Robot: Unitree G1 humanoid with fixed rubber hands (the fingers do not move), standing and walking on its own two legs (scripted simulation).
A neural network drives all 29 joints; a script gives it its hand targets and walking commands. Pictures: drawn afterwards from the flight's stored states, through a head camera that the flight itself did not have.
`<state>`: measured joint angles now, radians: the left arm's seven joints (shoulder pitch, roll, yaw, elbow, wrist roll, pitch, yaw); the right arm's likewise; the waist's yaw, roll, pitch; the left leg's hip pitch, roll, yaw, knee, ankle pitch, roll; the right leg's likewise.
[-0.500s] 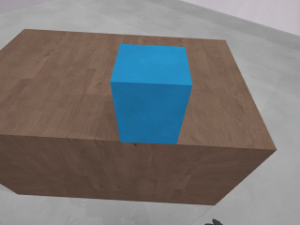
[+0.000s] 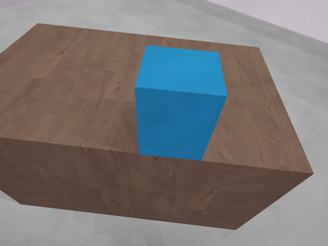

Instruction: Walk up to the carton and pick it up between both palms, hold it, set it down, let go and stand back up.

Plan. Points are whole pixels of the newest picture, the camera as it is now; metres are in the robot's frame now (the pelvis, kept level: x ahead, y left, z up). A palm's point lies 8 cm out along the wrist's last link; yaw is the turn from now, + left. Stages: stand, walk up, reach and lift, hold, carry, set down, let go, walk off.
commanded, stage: walk up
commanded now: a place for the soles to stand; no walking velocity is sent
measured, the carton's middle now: (175, 107) +0.48 -0.01 +0.08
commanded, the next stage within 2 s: none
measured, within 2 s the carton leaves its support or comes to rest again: neither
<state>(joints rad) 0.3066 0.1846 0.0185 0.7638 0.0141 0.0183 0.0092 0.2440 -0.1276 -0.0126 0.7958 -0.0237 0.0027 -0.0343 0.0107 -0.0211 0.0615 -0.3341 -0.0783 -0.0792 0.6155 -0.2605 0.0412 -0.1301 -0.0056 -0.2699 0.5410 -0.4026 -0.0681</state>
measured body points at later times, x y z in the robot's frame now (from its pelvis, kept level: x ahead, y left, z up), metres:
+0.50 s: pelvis +0.01 +0.02 +0.00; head +0.03 +0.03 +0.45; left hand +0.06 +0.25 -0.15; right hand +0.11 -0.20 -0.13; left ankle +0.04 +0.09 -0.73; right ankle -0.06 -0.06 -0.73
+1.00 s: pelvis +0.01 +0.02 +0.00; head +0.03 +0.04 +0.45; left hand +0.05 +0.26 -0.15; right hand +0.10 -0.20 -0.13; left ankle +0.04 +0.09 -0.73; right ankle -0.06 -0.06 -0.73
